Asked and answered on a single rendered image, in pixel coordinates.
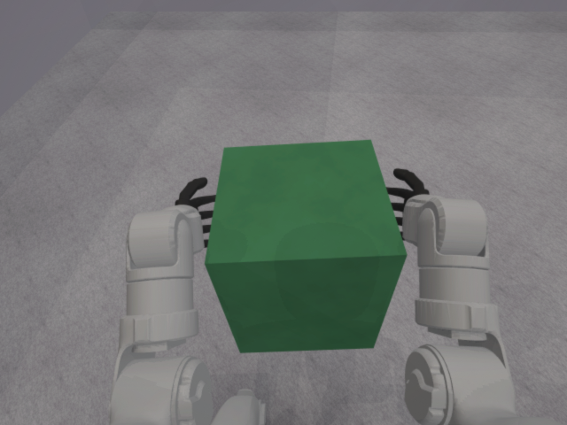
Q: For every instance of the right robot hand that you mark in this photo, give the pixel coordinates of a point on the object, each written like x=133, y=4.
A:
x=414, y=183

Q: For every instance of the carton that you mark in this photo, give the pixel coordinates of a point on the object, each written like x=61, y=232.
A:
x=304, y=250

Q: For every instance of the left robot shin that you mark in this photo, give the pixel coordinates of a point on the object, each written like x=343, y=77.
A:
x=245, y=392

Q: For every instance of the robot right forearm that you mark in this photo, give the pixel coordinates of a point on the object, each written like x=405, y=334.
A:
x=451, y=236

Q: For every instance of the robot left upper arm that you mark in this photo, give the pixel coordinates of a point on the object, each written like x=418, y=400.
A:
x=163, y=391

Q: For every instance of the left robot hand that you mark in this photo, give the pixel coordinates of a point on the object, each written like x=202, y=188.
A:
x=185, y=199

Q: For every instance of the robot right upper arm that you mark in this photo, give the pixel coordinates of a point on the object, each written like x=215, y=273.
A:
x=461, y=385

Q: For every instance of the left robot thigh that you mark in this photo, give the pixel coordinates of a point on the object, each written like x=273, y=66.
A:
x=241, y=410

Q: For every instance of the robot left forearm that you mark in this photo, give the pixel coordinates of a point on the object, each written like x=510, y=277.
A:
x=159, y=267

